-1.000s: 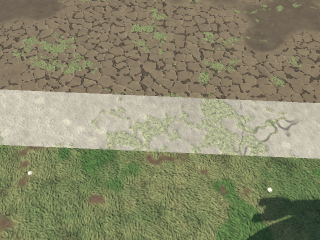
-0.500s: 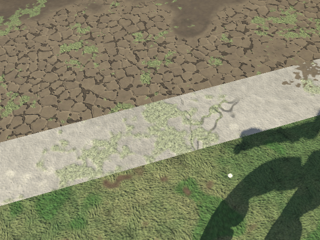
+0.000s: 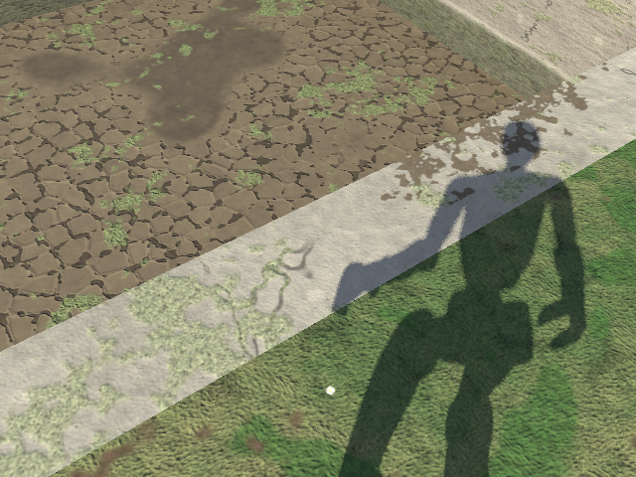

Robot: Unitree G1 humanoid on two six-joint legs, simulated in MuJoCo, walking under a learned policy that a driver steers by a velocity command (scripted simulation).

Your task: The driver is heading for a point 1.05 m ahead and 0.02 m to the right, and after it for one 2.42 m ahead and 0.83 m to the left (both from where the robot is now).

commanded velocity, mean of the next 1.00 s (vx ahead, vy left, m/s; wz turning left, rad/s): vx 0.46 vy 0.00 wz -0.07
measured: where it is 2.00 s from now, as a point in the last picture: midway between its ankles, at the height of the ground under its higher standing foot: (339, 294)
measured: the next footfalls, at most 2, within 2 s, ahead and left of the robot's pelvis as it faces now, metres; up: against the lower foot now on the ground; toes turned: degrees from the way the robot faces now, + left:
right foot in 0.12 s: +0.09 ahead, -0.15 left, +0.00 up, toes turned -2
left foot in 0.62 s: +0.45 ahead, +0.06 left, +0.00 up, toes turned +0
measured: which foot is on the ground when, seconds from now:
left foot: down 0.00-0.12, up 0.14-0.60, down 0.62-1.00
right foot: up 0.00-0.10, down 0.12-0.62, up 0.64-1.00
